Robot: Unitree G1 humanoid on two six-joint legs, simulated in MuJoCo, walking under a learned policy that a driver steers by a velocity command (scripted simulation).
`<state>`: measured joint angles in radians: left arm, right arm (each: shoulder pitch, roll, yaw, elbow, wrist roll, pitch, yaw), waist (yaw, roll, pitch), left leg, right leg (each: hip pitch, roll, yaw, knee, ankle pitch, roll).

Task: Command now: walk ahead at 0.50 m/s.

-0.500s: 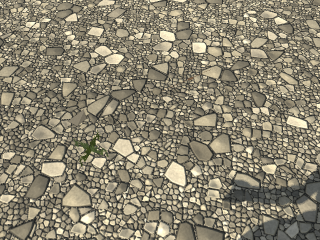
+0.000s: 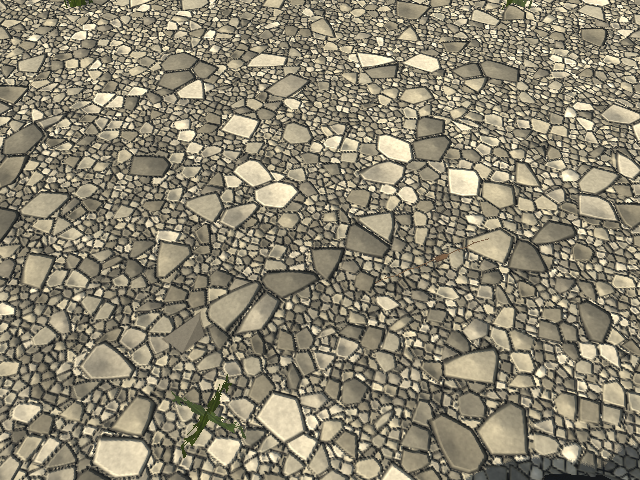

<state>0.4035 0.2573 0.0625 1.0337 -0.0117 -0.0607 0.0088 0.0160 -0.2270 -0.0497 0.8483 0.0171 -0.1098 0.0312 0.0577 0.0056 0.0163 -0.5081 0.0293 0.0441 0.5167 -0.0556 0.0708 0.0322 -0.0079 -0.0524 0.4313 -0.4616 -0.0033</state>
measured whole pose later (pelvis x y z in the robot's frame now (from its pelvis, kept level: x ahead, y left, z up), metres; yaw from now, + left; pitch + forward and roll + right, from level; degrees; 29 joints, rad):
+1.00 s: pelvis +0.56 -0.08 +0.02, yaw -24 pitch +3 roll +0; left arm 0.35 0.27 0.08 0.81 -0.02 -0.05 0.02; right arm 0.00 -0.27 -0.05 0.75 0.00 -0.12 0.01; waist 0.08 0.04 0.01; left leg -0.56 0.02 -0.07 0.49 0.03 -0.02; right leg -0.09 0.11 0.18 0.41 -0.35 -0.07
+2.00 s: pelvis +1.03 -0.33 +0.01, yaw -18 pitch +2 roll -2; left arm 0.33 0.27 0.07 0.86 0.00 -0.08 0.00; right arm 0.12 -0.26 -0.05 0.75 0.02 -0.04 0.04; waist 0.07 0.04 0.01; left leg -0.67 0.09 -0.01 0.67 0.04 0.03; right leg 0.07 0.03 -0.20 0.21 -0.31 -0.02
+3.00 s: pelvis +1.36 -0.40 +0.01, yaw -6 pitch +0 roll +0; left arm 0.13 0.22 0.04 0.88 0.01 -0.01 0.01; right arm 0.28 -0.23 -0.04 0.91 -0.01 -0.01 -0.03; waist 0.00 -0.01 0.02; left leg -0.18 0.01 -0.03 0.56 -0.38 -0.02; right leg -0.34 0.00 -0.01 0.54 -0.20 0.00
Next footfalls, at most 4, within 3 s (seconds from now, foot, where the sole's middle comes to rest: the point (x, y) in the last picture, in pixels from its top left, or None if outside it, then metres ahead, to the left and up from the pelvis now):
0.56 right None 0.47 -0.14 -0.76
1.04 left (368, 331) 0.80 -0.04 -0.76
1.56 right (512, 300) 0.91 -0.39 -0.76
2.10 left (456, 188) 1.28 -0.29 -0.76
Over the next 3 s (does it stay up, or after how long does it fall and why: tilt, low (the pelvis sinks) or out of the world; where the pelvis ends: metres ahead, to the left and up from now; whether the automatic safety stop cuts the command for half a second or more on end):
stays up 1.36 -0.40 0.01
